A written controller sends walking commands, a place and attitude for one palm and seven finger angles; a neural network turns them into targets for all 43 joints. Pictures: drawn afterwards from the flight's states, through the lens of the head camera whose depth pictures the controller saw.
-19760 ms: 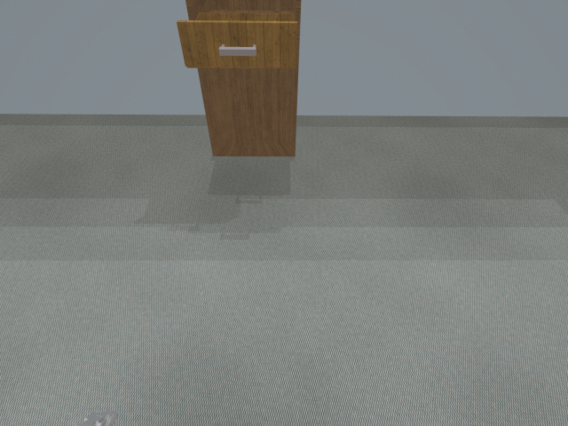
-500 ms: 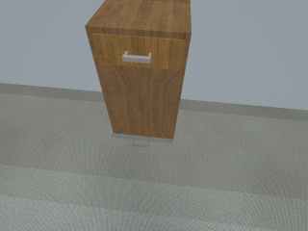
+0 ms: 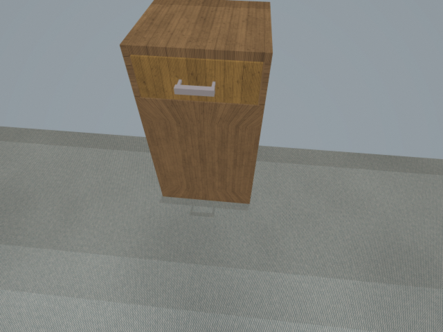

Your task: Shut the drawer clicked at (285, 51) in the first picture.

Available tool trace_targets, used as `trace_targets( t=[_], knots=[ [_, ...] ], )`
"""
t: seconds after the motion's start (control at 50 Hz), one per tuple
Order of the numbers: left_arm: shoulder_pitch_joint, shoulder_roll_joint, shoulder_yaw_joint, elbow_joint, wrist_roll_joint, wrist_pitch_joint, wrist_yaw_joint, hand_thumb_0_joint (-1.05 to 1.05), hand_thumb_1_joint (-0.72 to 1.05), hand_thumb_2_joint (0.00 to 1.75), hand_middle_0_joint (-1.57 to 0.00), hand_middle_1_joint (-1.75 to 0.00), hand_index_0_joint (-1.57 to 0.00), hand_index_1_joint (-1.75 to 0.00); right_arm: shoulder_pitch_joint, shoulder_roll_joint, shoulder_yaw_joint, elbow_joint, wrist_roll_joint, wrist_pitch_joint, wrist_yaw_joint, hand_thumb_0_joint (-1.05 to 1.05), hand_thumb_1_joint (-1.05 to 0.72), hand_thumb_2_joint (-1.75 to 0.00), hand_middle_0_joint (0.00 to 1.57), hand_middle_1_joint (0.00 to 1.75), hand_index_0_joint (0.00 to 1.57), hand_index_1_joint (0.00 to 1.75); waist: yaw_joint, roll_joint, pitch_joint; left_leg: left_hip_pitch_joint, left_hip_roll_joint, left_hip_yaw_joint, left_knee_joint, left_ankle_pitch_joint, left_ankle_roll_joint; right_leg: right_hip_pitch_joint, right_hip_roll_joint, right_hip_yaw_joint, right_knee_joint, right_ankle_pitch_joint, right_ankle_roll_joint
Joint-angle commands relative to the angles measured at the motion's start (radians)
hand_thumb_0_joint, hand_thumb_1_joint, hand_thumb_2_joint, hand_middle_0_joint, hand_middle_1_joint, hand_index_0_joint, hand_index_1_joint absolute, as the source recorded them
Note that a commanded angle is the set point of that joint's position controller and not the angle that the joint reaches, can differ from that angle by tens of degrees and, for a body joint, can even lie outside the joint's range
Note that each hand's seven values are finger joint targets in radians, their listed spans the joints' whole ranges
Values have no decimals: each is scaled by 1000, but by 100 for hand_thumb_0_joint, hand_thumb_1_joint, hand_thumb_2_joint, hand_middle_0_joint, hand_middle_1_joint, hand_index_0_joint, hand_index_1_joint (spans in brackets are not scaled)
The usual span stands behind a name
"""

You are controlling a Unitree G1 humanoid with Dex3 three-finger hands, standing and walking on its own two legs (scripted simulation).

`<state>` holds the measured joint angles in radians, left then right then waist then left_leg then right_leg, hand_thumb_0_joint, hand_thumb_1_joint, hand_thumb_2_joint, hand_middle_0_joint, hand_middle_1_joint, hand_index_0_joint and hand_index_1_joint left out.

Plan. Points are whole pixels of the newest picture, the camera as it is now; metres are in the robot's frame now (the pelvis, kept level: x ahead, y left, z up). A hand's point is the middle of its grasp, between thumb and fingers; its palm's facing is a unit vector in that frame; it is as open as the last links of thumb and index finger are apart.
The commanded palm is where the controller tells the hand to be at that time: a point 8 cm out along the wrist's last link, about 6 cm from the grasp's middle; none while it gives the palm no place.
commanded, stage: let the arm hang, fingers relaxed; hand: left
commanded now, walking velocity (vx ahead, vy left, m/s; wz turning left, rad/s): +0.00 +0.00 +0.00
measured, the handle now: (195, 86) +0.85 +0.13 -0.03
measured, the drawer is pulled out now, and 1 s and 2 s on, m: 0.00 0.00 0.00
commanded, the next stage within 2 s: look to check the result in 0.08 s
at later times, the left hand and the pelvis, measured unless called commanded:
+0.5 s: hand out of the picture +0.05 +0.18 -0.17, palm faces +0.00 -0.97 -0.23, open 7.4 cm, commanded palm none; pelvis +0.02 -0.01 +0.00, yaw -1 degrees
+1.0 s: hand out of the picture +0.06 +0.18 -0.17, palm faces -0.01 -0.97 -0.22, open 7.4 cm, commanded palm none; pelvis +0.04 -0.01 +0.00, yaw -1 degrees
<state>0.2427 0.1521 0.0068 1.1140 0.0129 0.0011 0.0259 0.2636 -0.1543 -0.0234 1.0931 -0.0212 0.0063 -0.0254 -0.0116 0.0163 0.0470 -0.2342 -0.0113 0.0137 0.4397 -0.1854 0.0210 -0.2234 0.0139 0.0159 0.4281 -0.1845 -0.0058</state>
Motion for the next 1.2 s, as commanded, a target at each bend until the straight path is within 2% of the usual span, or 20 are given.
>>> trace_targets(
  t=[0.0,0.04,0.16,0.24,0.54,0.64,0.68,0.82,1.04,1.18],
  knots=[
    [40,126,28,-28,0,-16,5,0,90,90,-20,-30,-20,-30,62,-102,-18,-21,1,-11,-7,0,-90,-90,20,30,20,30,3,-6,18,19,99,-108,-115,-67,24,-45,-83,89,-111,-83,-45],
    [36,127,28,-25,-1,-19,7,0,90,90,-20,-30,-20,-30,61,-101,-17,-18,3,-14,-7,0,-90,-90,20,30,20,30,3,-20,3,35,102,-101,-105,-16,24,-29,-89,84,-108,-43,-44],
    [26,129,28,-20,-3,-19,8,0,90,90,-20,-30,-20,-30,47,-104,-14,-8,4,-16,-10,0,-90,-90,20,30,20,30,4,6,-4,57,106,-95,-100,42,21,-10,-90,83,-100,8,-41],
    [20,135,28,-19,-3,-21,9,0,90,90,-20,-30,-20,-30,49,-109,-13,-3,5,-17,-11,0,-90,-90,20,30,20,30,2,-17,-14,71,108,-87,-95,82,20,7,-93,84,-97,51,-41],
    [4,149,27,-13,-4,-21,9,0,90,90,-20,-30,-20,-30,25,-117,-12,8,5,-13,-9,0,-90,-90,20,30,20,30,0,-15,9,88,107,-75,-102,61,13,2,-93,94,-120,39,-39],
    [3,148,28,-12,-4,-22,9,0,90,90,-20,-30,-20,-30,20,-122,-12,11,6,-16,-11,0,-90,-90,20,30,20,30,2,-18,-3,97,111,-75,-103,88,14,16,-95,90,-116,70,-38],
    [9,148,28,-12,-5,-24,9,0,90,90,-20,-30,-20,-30,16,-126,-12,10,5,-19,-12,0,-90,-90,20,30,20,30,2,-9,-28,116,111,-73,-96,113,14,28,-95,95,-110,103,-39],
    [8,152,30,-11,-4,-26,10,0,90,90,-20,-30,-20,-30,12,-131,-15,9,7,-18,-14,0,-90,-90,20,30,20,30,1,-16,-21,124,112,-69,-92,139,13,31,-95,96,-108,148,-39],
    [10,146,27,-7,-5,-22,8,0,90,90,-20,-30,-20,-30,13,-123,-10,15,5,-16,-13,0,-90,-90,20,30,20,30,2,-9,4,112,112,-69,-111,86,11,21,-93,96,-127,74,-38],
    [16,146,28,-8,-5,-24,8,0,90,90,-20,-30,-20,-30,22,-125,-9,17,6,-19,-15,0,-90,-90,20,30,20,30,2,-21,-10,119,111,-68,-108,114,11,36,-96,94,-124,114,-36]
  ],
)
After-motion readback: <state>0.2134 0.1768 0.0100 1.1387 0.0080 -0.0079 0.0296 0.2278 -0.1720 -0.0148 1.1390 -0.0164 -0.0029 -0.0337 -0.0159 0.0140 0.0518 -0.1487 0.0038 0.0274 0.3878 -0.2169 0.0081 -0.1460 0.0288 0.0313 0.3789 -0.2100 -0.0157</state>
